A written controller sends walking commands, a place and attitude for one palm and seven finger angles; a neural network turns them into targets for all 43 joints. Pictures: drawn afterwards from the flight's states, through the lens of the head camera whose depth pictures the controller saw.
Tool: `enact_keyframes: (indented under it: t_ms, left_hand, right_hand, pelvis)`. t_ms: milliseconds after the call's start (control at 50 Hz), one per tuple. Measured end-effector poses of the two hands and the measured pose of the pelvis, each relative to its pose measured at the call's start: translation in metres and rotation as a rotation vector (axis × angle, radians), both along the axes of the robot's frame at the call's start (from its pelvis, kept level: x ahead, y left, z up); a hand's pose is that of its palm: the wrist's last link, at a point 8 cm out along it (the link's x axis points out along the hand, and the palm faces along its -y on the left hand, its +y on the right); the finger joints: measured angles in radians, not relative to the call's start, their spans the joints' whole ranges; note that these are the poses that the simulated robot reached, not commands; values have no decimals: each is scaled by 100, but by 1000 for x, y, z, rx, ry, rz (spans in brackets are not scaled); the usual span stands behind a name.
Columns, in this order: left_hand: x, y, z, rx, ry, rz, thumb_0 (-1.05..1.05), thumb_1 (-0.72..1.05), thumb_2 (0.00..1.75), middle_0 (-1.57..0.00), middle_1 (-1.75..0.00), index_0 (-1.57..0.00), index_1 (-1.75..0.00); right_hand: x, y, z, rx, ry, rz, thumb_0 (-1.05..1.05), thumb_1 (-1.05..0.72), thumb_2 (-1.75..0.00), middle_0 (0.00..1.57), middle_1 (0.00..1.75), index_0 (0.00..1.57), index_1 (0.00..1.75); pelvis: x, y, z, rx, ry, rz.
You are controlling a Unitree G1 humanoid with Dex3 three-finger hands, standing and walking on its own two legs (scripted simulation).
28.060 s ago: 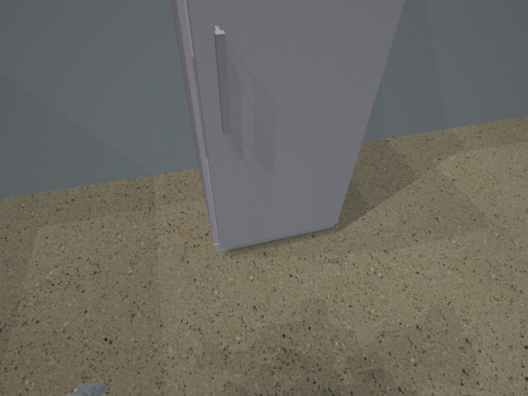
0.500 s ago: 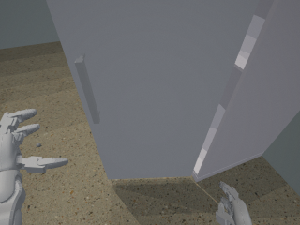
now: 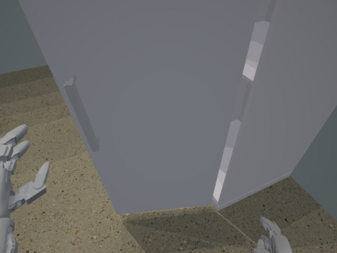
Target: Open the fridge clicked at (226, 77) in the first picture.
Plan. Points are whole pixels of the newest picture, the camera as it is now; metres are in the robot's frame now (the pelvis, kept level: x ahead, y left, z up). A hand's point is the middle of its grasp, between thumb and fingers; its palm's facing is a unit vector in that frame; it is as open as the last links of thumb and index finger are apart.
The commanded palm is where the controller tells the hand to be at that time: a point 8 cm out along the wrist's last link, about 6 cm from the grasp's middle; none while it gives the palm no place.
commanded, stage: draw the hand back to the body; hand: left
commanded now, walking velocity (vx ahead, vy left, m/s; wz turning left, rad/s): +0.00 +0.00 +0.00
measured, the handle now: (85, 116) +0.46 +0.33 +0.07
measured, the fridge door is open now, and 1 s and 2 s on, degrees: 71 71 71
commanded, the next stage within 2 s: step back with the hand held close in 0.40 s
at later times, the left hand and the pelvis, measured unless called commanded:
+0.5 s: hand (34, 182) +0.18 +0.27 +0.16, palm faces +0.49 -0.80 -0.35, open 7.5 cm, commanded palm +0.14 +0.30 +0.17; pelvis +0.00 +0.00 +0.00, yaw +0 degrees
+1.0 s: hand out of the picture +0.14 +0.34 +0.15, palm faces +0.47 -0.76 -0.46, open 7.4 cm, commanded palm +0.08 +0.36 +0.17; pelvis -0.06 +0.06 -0.01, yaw +1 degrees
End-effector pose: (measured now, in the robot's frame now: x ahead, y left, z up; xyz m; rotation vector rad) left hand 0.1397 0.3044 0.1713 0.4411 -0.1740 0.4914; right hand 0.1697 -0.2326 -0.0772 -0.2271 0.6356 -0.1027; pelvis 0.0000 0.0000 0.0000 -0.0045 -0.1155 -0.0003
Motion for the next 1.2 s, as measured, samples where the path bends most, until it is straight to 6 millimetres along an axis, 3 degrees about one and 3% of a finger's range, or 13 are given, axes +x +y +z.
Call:
enact_keyframes:
  t_ms: [240,600,740,840,1000,1200]
  left_hand:
    - [-7,-1,-6,-27,11,24,1,84,87,-21,-33,-21,-33]
    - [1,10,3,10,-30,-16,2,89,90,-21,-30,-21,-30]
    - [7,14,-17,12,71,-102,2,89,90,-21,-30,-20,-30]
    - [-5,31,-13,68,93,-126,2,89,90,-21,-30,-21,-30]
    - [-39,66,-2,125,-10,-38,2,89,90,-21,-30,-21,-30]
    - [-86,66,-16,63,-32,-31,2,89,90,-21,-30,-21,-30]
  right_hand:
    - [14,8,3,8,-12,34,2,-90,-90,20,30,20,30]
    - [-1,19,0,-2,28,25,2,-90,-90,20,30,20,30]
    - [-17,25,2,-27,63,-37,2,-90,-90,20,30,20,30]
    - [-32,35,3,-51,83,-73,2,-90,-90,20,30,20,30]
    - [-55,61,-1,-53,70,-28,2,-90,-90,20,30,20,30]
    - [-86,80,-9,-43,80,23,2,-90,-90,21,31,20,30]
  pelvis:
    - [-1,-5,0,-1,-5,7]
    - [-6,9,-1,-12,21,10]
    - [-17,28,-5,-20,81,-5]
    - [-28,44,-8,-20,89,-14]
    - [-57,59,-14,-16,84,11]
    - [-93,66,-19,-40,87,24]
